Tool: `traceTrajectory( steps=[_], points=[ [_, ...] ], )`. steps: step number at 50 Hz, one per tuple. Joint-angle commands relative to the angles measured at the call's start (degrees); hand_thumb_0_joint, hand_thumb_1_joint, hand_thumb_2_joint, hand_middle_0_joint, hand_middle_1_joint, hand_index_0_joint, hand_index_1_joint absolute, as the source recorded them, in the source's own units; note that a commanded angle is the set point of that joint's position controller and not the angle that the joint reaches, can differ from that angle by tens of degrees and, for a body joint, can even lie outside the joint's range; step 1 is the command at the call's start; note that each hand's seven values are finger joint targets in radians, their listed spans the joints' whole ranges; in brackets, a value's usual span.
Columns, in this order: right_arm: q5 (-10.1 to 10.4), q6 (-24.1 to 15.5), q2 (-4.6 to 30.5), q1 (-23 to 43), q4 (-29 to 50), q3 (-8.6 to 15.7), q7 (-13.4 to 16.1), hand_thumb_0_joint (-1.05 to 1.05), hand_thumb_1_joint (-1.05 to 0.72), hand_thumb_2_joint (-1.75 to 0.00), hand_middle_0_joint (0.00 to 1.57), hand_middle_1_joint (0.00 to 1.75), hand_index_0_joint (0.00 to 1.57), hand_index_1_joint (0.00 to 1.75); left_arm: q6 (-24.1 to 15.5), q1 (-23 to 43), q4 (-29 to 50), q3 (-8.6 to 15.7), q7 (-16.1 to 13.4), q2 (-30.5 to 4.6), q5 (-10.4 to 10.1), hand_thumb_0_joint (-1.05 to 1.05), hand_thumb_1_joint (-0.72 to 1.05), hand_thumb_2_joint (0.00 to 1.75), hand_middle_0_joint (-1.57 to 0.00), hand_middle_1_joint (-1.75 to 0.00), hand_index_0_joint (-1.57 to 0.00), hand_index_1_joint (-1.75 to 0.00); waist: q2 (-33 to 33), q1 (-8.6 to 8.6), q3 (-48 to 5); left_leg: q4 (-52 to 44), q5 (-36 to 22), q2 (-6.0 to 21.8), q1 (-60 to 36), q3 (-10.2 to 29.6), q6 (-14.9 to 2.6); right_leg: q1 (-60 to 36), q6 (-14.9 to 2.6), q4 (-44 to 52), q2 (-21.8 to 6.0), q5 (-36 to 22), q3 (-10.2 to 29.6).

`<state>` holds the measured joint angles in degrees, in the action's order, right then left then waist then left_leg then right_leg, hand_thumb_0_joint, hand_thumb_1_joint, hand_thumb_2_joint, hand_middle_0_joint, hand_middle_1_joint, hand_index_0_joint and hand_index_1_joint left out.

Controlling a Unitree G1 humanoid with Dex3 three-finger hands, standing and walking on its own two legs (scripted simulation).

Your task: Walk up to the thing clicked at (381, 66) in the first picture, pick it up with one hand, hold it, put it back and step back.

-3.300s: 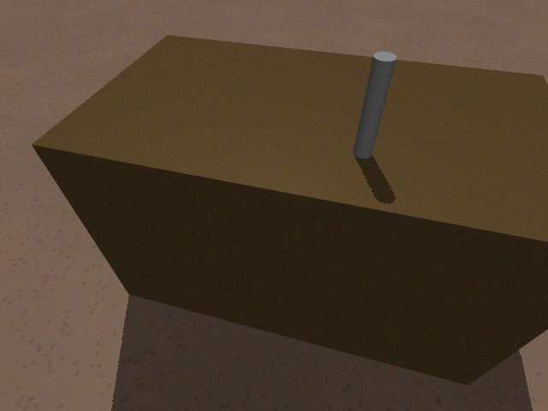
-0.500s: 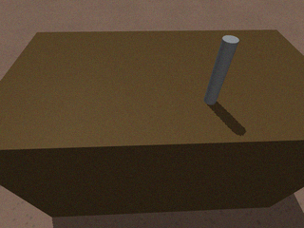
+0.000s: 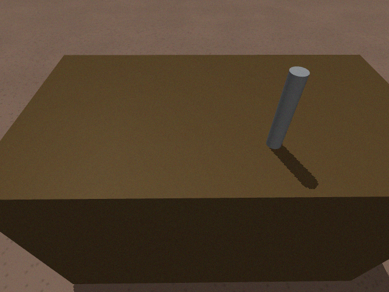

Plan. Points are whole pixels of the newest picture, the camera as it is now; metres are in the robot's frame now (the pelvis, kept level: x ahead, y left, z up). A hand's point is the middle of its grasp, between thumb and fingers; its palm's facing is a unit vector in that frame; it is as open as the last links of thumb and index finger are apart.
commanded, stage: walk up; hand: right
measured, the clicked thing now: (284, 112) +0.53 -0.21 +0.09
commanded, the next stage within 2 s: stand in 0.48 s
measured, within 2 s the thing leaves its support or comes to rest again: neither
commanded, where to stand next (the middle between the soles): +0.05 -0.01 m, yaw +1 degrees
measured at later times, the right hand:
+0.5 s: hand out of the picture +0.11 -0.24 -0.15, palm faces -0.05 +0.93 -0.36, open 7.4 cm
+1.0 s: hand out of the picture +0.10 -0.24 -0.15, palm faces -0.03 +0.94 -0.33, open 7.4 cm
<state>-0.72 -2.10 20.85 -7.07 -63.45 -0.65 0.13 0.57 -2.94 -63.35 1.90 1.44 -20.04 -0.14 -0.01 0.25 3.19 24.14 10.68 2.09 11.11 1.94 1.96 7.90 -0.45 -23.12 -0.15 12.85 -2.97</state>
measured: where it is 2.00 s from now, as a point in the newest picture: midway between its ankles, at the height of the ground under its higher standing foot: outside the picture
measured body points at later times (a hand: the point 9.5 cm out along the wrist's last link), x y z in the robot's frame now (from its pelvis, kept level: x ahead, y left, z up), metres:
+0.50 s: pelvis +0.01 +0.01 +0.00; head +0.03 +0.02 +0.45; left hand +0.09 +0.31 -0.13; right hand +0.11 -0.29 -0.12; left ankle +0.03 +0.14 -0.74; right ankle +0.00 -0.11 -0.74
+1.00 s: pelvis +0.02 +0.01 +0.01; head +0.03 +0.01 +0.46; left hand +0.10 +0.31 -0.13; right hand +0.11 -0.29 -0.13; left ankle +0.03 +0.14 -0.74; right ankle +0.00 -0.11 -0.74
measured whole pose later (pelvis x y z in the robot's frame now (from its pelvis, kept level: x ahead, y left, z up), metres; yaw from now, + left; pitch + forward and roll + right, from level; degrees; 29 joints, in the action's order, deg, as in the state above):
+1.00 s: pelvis +0.02 +0.01 +0.01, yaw +0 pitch -2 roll +0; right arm -0.7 -0.6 20.1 -4.6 -65.0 -0.3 -0.5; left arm -0.9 -5.1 -65.6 0.2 0.3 -20.0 0.2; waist 0.5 0.1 3.2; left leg 18.7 9.4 0.9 7.4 1.4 1.1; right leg 4.0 0.8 -17.4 -1.3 11.4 -2.7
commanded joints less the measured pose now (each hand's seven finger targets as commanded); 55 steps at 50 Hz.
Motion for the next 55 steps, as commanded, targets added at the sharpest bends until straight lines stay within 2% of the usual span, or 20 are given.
traceTrajectory(
  steps=[1,9,11,13,22,23,24,26,30,33,38,43,45,48,53,55],
  points=[
    [0.3,-1.2,12.6,3.1,3.0,2.5,1.0,0.00,-0.90,-0.90,0.20,0.30,0.20,0.30,-1.2,3.6,3.1,2.5,-0.6,-11.8,0.3,0.00,0.90,0.90,-0.20,-0.30,-0.20,-0.30,0.8,-0.67,-5.3,-4.5,-7.5,4.9,-0.5,4.1,-3.32,-1.9,-1.64,5.6,-7.0,-3.7,6.4],
    [0.2,-0.9,12.2,4.4,2.9,2.7,0.9,0.00,-0.90,-0.90,0.20,0.30,0.20,0.30,-1.2,2.7,2.3,2.3,-0.8,-11.6,0.4,0.00,0.90,0.90,-0.20,-0.30,-0.20,-0.30,0.6,-0.64,-5.5,-4.9,-8.5,4.9,-1.1,4.2,-3.39,-2.7,-0.91,6.6,-7.0,-5.1,5.8],
    [0.1,-0.8,12.0,3.9,2.7,2.7,0.9,0.00,-0.90,-0.90,0.20,0.30,0.20,0.30,-1.2,3.5,2.2,2.4,-0.8,-12.0,0.6,0.00,0.90,0.90,-0.20,-0.30,-0.20,-0.30,-0.1,-0.16,-6.1,-5.0,-8.9,4.9,-1.3,4.0,-3.30,-3.3,-1.00,6.5,-7.3,-6.0,5.9],
    [0.2,-0.8,12.0,4.3,2.9,2.7,0.9,0.00,-0.90,-0.90,0.20,0.30,0.20,0.30,-1.2,2.9,2.0,2.4,-0.8,-11.7,0.5,0.00,0.90,0.90,-0.20,-0.30,-0.20,-0.30,0.9,-0.55,-5.3,-5.5,-9.2,4.9,-1.1,4.2,-3.17,-3.1,-0.72,6.5,-7.2,-5.8,5.5],
    [0.2,-0.7,11.9,4.4,2.5,3.1,1.0,0.00,-0.90,-0.90,0.20,0.30,0.20,0.30,-1.1,2.2,1.7,2.4,-0.9,-11.5,0.6,0.00,0.90,0.90,-0.20,-0.30,-0.20,-0.30,0.9,-0.34,-6.6,-5.6,-11.7,5.1,-2.1,4.4,-3.32,-4.6,-0.60,6.1,-7.3,-7.7,4.8],
    [0.1,-0.7,11.8,4.6,2.5,3.0,1.0,0.00,-0.90,-0.90,0.20,0.30,0.20,0.30,-1.1,2.4,1.8,2.3,-1.0,-11.4,0.6,0.00,0.90,0.90,-0.20,-0.30,-0.20,-0.30,0.8,-0.35,-6.3,-5.8,-11.3,5.1,-1.4,4.4,-3.28,-4.7,-0.54,6.2,-7.3,-7.7,4.8],
    [-0.1,-0.4,11.7,6.0,2.5,2.7,0.8,0.00,-0.90,-0.90,0.20,0.30,0.20,0.30,-1.6,1.2,1.2,1.6,-1.1,-10.8,0.5,0.00,0.90,0.90,-0.20,-0.30,-0.20,-0.30,3.4,-1.18,-5.6,-6.6,-11.5,5.4,-2.4,4.8,-2.97,-4.4,-0.24,6.8,-7.8,-8.2,5.9],
    [0.0,-0.1,11.1,5.5,2.5,2.6,0.7,0.00,-0.90,-0.90,0.20,0.30,0.20,0.30,-2.0,1.4,0.8,1.6,-1.3,-11.6,0.7,0.00,0.90,0.90,-0.20,-0.30,-0.20,-0.30,1.7,-0.41,-4.8,-7.0,-10.4,5.2,-2.0,4.9,-2.79,-4.2,-0.12,7.4,-7.7,-7.7,5.6],
    [0.2,0.1,11.5,5.6,2.1,2.7,0.4,0.00,-0.90,-0.90,0.20,0.30,0.20,0.30,-2.3,0.6,0.4,1.2,-1.4,-11.6,0.7,0.00,0.90,0.90,-0.20,-0.30,-0.20,-0.30,0.9,-0.56,-5.3,-7.2,-9.5,5.2,-3.8,4.7,-2.86,-3.8,-0.09,7.9,-7.9,-7.6,5.6],
    [0.2,0.1,11.7,5.6,2.0,2.8,0.3,0.00,-0.90,-0.90,0.20,0.30,0.20,0.30,-2.5,0.9,0.6,1.0,-1.5,-11.7,0.6,0.00,0.90,0.90,-0.20,-0.30,-0.20,-0.30,0.6,-0.48,-6.4,-7.0,-12.7,5.4,-5.1,4.6,-2.80,-4.2,-0.19,7.6,-8.1,-10.2,5.6],
    [0.2,0.1,11.5,5.9,2.0,2.7,0.2,0.00,-0.90,-0.90,0.20,0.30,0.20,0.30,-2.6,0.1,0.5,0.8,-1.7,-11.9,0.4,0.00,0.90,0.90,-0.20,-0.30,-0.20,-0.30,0.2,-0.59,-6.9,-6.6,-15.0,5.5,-6.4,4.3,-2.78,-4.5,-0.05,7.5,-8.2,-12.6,5.5],
    [0.2,0.4,11.4,5.6,1.8,2.5,0.2,0.00,-0.90,-0.90,0.20,0.30,0.20,0.30,-2.6,0.3,0.7,0.7,-1.9,-12.1,0.7,0.00,0.90,0.90,-0.20,-0.30,-0.20,-0.30,-0.5,-0.37,-5.3,-7.4,-11.7,5.2,-4.8,4.1,-2.70,-4.2,0.20,8.4,-8.1,-10.6,5.3],
    [0.3,0.4,11.3,5.2,1.8,2.5,0.2,0.00,-0.90,-0.90,0.20,0.30,0.20,0.30,-2.7,0.0,0.8,0.7,-1.9,-12.3,0.6,0.00,0.90,0.90,-0.20,-0.30,-0.20,-0.30,-0.2,-0.39,-6.2,-7.5,-13.5,5.5,-5.9,4.2,-2.70,-4.6,0.06,7.8,-8.3,-12.0,5.4],
    [0.2,0.4,11.4,5.5,1.8,2.5,0.2,0.00,-0.90,-0.90,0.20,0.30,0.20,0.30,-2.5,-0.3,0.8,0.7,-1.9,-12.3,0.5,0.00,0.90,0.90,-0.20,-0.30,-0.20,-0.30,0.3,-0.56,-5.5,-7.6,-11.5,5.4,-5.5,4.0,-2.61,-4.0,-0.08,8.0,-8.2,-9.8,5.5],
    [0.3,0.4,11.5,4.9,1.7,2.4,0.2,0.00,-0.90,-0.90,0.20,0.30,0.20,0.30,-2.7,-0.2,1.1,0.6,-1.9,-12.3,0.6,0.00,0.90,0.90,-0.20,-0.30,-0.20,-0.30,0.1,-0.42,-5.9,-7.5,-12.9,5.5,-5.3,4.0,-2.81,-4.9,-0.02,8.1,-8.3,-11.7,5.5],
    [0.3,0.4,11.5,4.9,1.7,2.3,0.2,0.00,-0.90,-0.90,0.20,0.30,0.20,0.30,-2.6,-0.5,0.9,0.6,-1.9,-12.3,0.6,0.00,0.90,0.90,-0.20,-0.30,-0.20,-0.30,0.4,-0.45,-4.9,-7.8,-11.7,5.2,-4.9,4.0,-2.63,-4.2,0.10,8.3,-8.1,-10.4,5.5]
  ],
)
